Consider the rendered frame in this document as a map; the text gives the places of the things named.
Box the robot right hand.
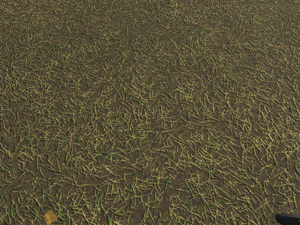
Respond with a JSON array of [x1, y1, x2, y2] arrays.
[[275, 213, 300, 225]]

